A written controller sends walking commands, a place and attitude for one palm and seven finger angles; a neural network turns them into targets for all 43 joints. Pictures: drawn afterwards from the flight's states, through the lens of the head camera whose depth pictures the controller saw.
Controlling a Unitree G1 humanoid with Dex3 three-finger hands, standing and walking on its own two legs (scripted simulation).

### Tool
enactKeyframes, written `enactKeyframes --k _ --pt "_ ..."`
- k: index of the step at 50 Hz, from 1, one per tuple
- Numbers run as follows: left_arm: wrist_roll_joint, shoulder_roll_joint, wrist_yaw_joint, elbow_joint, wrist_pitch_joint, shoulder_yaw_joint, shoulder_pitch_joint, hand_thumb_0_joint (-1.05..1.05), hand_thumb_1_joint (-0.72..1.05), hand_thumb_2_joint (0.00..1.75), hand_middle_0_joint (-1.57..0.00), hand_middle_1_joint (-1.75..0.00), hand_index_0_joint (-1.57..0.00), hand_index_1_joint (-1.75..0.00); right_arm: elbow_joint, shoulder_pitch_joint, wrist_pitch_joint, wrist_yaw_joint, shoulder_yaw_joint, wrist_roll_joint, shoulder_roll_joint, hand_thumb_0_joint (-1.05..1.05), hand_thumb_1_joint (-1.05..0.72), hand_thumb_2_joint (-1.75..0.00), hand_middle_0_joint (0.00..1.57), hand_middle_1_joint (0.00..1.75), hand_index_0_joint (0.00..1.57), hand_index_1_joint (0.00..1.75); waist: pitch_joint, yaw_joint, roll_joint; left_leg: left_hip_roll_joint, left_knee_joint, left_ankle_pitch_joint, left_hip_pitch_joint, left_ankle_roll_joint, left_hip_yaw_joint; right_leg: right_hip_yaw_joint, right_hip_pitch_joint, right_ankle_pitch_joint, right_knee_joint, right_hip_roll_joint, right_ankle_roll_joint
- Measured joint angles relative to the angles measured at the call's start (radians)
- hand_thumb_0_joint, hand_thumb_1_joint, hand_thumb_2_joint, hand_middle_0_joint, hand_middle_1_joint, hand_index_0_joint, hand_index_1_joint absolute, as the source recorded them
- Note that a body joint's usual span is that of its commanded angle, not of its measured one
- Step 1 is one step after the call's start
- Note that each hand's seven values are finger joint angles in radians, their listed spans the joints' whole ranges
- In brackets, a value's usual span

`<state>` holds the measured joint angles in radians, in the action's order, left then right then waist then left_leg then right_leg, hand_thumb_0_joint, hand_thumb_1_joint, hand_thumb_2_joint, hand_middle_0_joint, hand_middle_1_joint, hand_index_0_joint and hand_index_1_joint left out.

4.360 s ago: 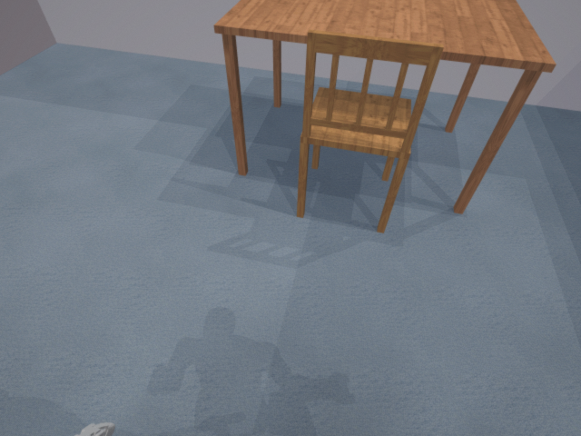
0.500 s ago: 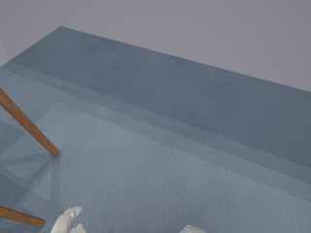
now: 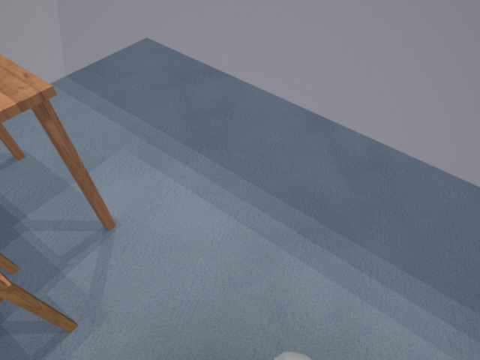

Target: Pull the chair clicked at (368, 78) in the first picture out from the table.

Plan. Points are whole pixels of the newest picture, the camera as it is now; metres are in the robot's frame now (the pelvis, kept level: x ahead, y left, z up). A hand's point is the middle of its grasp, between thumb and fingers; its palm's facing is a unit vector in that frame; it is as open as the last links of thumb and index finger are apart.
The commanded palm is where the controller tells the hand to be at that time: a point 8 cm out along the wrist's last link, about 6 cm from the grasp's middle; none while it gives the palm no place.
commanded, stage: turn to face it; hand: left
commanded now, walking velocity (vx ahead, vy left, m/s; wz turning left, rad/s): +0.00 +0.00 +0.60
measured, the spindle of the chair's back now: out of the picture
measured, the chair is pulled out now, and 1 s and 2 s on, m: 0.00 0.00 0.00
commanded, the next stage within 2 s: take the last steps up to it in 1.42 s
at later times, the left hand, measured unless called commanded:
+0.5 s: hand out of the picture -0.03 +0.14 -0.15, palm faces +0.35 -0.90 -0.25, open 7.4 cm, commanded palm none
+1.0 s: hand out of the picture -0.11 +0.23 -0.16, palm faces +0.61 -0.75 -0.26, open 7.4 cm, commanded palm none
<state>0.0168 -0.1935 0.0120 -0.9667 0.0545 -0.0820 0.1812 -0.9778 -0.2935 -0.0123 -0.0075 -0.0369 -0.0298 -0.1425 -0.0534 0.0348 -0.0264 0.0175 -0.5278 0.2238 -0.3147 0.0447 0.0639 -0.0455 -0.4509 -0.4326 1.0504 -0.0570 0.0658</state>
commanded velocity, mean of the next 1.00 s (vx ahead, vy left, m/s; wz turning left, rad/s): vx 0.00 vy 0.00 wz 0.59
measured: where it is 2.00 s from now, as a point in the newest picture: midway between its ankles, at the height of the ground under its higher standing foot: outside the picture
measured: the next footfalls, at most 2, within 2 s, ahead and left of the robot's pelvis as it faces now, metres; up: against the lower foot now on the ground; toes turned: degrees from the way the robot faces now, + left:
right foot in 0.24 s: +0.04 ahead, -0.16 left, +0.00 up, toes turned +7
left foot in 0.66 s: -0.07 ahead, +0.07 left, +0.00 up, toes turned +33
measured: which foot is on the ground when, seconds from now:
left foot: down 0.00-0.24, up 0.26-0.64, down 0.66-1.00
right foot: up 0.00-0.22, down 0.24-0.66, up 0.68-1.00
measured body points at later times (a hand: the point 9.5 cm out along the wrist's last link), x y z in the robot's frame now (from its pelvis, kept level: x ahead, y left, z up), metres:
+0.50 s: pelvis -0.03 -0.06 +0.00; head +0.00 -0.07 +0.45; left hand -0.05 +0.19 -0.13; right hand +0.16 -0.29 -0.14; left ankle -0.08 +0.07 -0.66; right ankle +0.00 -0.17 -0.74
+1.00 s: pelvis -0.06 -0.01 +0.01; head -0.04 +0.03 +0.45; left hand -0.14 +0.27 -0.14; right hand +0.15 -0.17 -0.12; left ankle -0.10 +0.05 -0.74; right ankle +0.04 -0.17 -0.66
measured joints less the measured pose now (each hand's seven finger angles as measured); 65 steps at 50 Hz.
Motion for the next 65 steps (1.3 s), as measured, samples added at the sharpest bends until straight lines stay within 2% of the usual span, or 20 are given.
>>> enactKeyframes --k 7,11,12,15,18,20,26,30,33,34,36,39,42,51,56,59,60,61,63,65 --pt "-0.006 -0.036 0.005 0.007 0.006 -0.012 0.011 0.01 0.91 0.89 -0.20 -0.30 -0.19 -0.29 0.023 0.037 -0.016 0.005 -0.027 0.000 -0.064 0.00 -0.90 -0.90 0.20 0.30 0.20 0.30 -0.014 0.000 0.038 -0.019 0.045 -0.056 -0.017 -0.021 -0.082 0.029 0.061 -0.016 -0.186 0.013 0.010" --pt "-0.010 -0.037 0.004 0.036 -0.013 -0.002 0.006 0.01 0.91 0.89 -0.20 -0.30 -0.19 -0.29 0.036 0.057 -0.037 0.013 -0.045 0.002 -0.104 0.00 -0.90 -0.90 0.20 0.30 0.20 0.30 -0.007 -0.003 0.062 -0.038 0.007 -0.061 -0.056 -0.049 -0.141 0.020 0.163 0.063 -0.418 0.031 -0.002" --pt "-0.006 -0.039 0.005 0.048 -0.023 0.001 0.013 0.01 0.90 0.89 -0.20 -0.30 -0.19 -0.29 0.044 0.058 -0.043 0.016 -0.050 0.005 -0.111 0.00 -0.90 -0.90 0.20 0.30 0.20 0.30 0.001 -0.007 0.059 -0.048 -0.031 -0.036 -0.080 -0.054 -0.147 0.016 0.193 0.098 -0.499 0.025 -0.018" --pt "0.004 -0.016 0.009 0.061 -0.030 0.017 0.019 0.01 0.90 0.89 -0.20 -0.30 -0.19 -0.29 0.045 0.080 -0.065 0.020 -0.068 0.002 -0.141 0.00 -0.90 -0.90 0.20 0.30 0.20 0.30 -0.002 -0.015 0.082 -0.057 -0.317 0.174 -0.178 -0.074 -0.137 -0.033 0.198 0.118 -0.475 0.013 -0.062" --pt "0.006 -0.002 0.008 0.064 -0.032 0.031 0.038 0.01 0.90 0.89 -0.20 -0.30 -0.19 -0.29 0.049 0.104 -0.070 0.032 -0.071 -0.001 -0.155 0.00 -0.91 -0.90 0.20 0.30 0.20 0.29 -0.002 -0.018 0.074 -0.039 -0.565 0.160 -0.237 -0.093 -0.092 -0.068 0.231 0.126 -0.507 -0.011 -0.070" --pt "0.008 0.003 0.007 0.064 -0.035 0.038 0.044 0.01 0.90 0.89 -0.20 -0.30 -0.20 -0.29 0.057 0.117 -0.066 0.037 -0.068 0.001 -0.155 0.00 -0.91 -0.90 0.20 0.30 0.20 0.29 -0.007 -0.016 0.061 -0.019 -0.622 0.143 -0.239 -0.109 -0.070 -0.093 0.246 0.134 -0.523 -0.027 -0.070" --pt "0.014 0.012 0.000 0.068 -0.043 0.055 0.059 0.01 0.90 0.89 -0.20 -0.30 -0.20 -0.29 0.060 0.159 -0.074 0.043 -0.052 0.005 -0.141 0.00 -0.91 -0.90 0.20 0.30 0.19 0.29 -0.025 -0.034 0.026 0.022 -0.493 0.187 -0.148 -0.129 -0.030 -0.170 0.256 0.130 -0.523 -0.076 -0.061" --pt "0.018 -0.002 -0.005 0.064 -0.040 0.050 0.073 0.01 0.90 0.89 -0.20 -0.30 -0.20 -0.30 0.071 0.196 -0.068 0.044 -0.036 0.011 -0.126 0.00 -0.91 -0.90 0.20 0.30 0.19 0.29 -0.039 -0.059 0.003 0.024 -0.317 0.222 -0.062 -0.116 0.005 -0.213 0.233 0.114 -0.484 -0.110 -0.040" --pt "0.013 -0.026 -0.008 0.056 -0.032 0.037 0.091 0.01 0.90 0.89 -0.20 -0.30 -0.20 -0.30 0.093 0.209 -0.046 0.046 -0.023 0.012 -0.116 0.00 -0.91 -0.90 0.20 0.30 0.19 0.29 -0.037 -0.068 -0.011 0.015 -0.098 0.127 0.036 -0.089 0.035 -0.244 0.201 0.081 -0.413 -0.142 -0.013" --pt "0.008 -0.041 -0.010 0.050 -0.025 0.029 0.091 0.01 0.90 0.89 -0.20 -0.30 -0.20 -0.30 0.098 0.215 -0.035 0.046 -0.022 0.010 -0.107 0.00 -0.90 -0.90 0.20 0.30 0.20 0.29 -0.042 -0.068 -0.030 -0.001 -0.087 0.124 0.035 -0.055 0.038 -0.222 0.171 0.058 -0.347 -0.157 -0.001" --pt "0.007 -0.066 -0.004 0.036 0.001 0.016 0.082 0.01 0.90 0.89 -0.20 -0.30 -0.20 -0.30 0.107 0.218 -0.015 0.041 -0.012 0.014 -0.090 0.00 -0.90 -0.90 0.20 0.30 0.20 0.29 -0.052 -0.075 -0.047 -0.015 -0.114 0.132 0.021 -0.007 0.031 -0.126 0.095 -0.067 -0.160 -0.133 0.019" --pt "0.004 -0.086 -0.002 0.021 0.020 0.002 0.061 0.01 0.90 0.89 -0.20 -0.30 -0.20 -0.29 0.110 0.196 -0.005 0.026 -0.003 0.012 -0.075 0.00 -0.90 -0.90 0.20 0.30 0.20 0.30 -0.048 -0.066 -0.031 -0.018 -0.075 0.106 0.036 0.011 -0.005 -0.045 0.007 -0.059 0.046 -0.080 0.033" --pt "0.004 -0.096 -0.007 0.033 0.012 -0.005 0.040 0.01 0.90 0.89 -0.20 -0.30 -0.19 -0.29 0.098 0.168 -0.007 0.021 0.002 0.011 -0.066 0.00 -0.90 -0.90 0.20 0.30 0.20 0.30 -0.041 -0.062 -0.021 -0.032 -0.002 0.061 0.064 0.017 -0.034 -0.004 -0.036 0.023 0.098 -0.063 0.044" --pt "-0.001 -0.084 0.000 0.074 0.004 0.001 -0.037 0.01 0.90 0.89 -0.20 -0.30 -0.19 -0.29 0.063 0.080 -0.017 0.018 -0.007 0.007 -0.060 0.00 -0.90 -0.90 0.21 0.30 0.20 0.30 -0.022 -0.017 0.006 -0.078 0.070 0.005 0.078 0.023 -0.125 0.053 -0.007 0.040 -0.053 -0.025 0.054" --pt "-0.007 -0.054 0.003 0.096 -0.002 0.017 -0.082 0.01 0.90 0.89 -0.20 -0.30 -0.19 -0.29 0.045 0.042 -0.026 0.014 -0.018 0.002 -0.071 0.00 -0.90 -0.90 0.21 0.30 0.20 0.30 -0.019 0.013 0.026 -0.098 0.050 0.004 0.057 0.009 -0.175 0.062 0.056 0.006 -0.199 0.016 0.037" --pt "-0.011 -0.032 0.005 0.112 -0.015 0.030 -0.091 0.01 0.90 0.89 -0.20 -0.30 -0.19 -0.29 0.036 0.026 -0.033 0.013 -0.025 0.002 -0.083 0.00 -0.90 -0.90 0.20 0.30 0.20 0.30 -0.014 0.023 0.044 -0.108 0.019 0.015 0.037 -0.008 -0.202 0.055 0.125 0.050 -0.348 0.042 0.021" --pt "-0.012 -0.027 0.005 0.118 -0.023 0.035 -0.088 0.01 0.90 0.89 -0.20 -0.30 -0.19 -0.29 0.035 0.020 -0.035 0.013 -0.028 0.005 -0.086 0.00 -0.90 -0.90 0.20 0.30 0.20 0.30 -0.009 0.022 0.047 -0.114 -0.001 0.023 0.026 -0.015 -0.209 0.049 0.162 0.100 -0.431 0.045 0.016" --pt "-0.010 -0.023 0.006 0.124 -0.033 0.040 -0.082 0.01 0.90 0.89 -0.20 -0.30 -0.19 -0.29 0.034 0.014 -0.036 0.014 -0.030 0.009 -0.090 0.00 -0.90 -0.90 0.20 0.30 0.20 0.30 -0.003 0.019 0.048 -0.122 -0.032 0.038 0.010 -0.024 -0.213 0.044 0.193 0.142 -0.503 0.043 -0.009" --pt "-0.003 -0.003 0.008 0.120 -0.044 0.049 -0.073 0.01 0.90 0.89 -0.20 -0.30 -0.20 -0.29 0.029 0.021 -0.044 0.013 -0.039 0.012 -0.103 0.00 -0.90 -0.90 0.20 0.30 0.20 0.30 -0.010 0.022 0.072 -0.117 -0.192 0.181 -0.046 -0.049 -0.199 0.020 0.199 0.128 -0.490 0.047 -0.063" --pt "-0.001 0.012 0.008 0.115 -0.043 0.056 -0.054 0.01 0.90 0.89 -0.20 -0.30 -0.20 -0.29 0.025 0.026 -0.056 0.014 -0.046 0.007 -0.110 0.00 -0.90 -0.90 0.20 0.30 0.20 0.30 -0.010 0.023 0.077 -0.108 -0.395 0.241 -0.109 -0.067 -0.161 0.000 0.218 0.114 -0.495 0.034 -0.082"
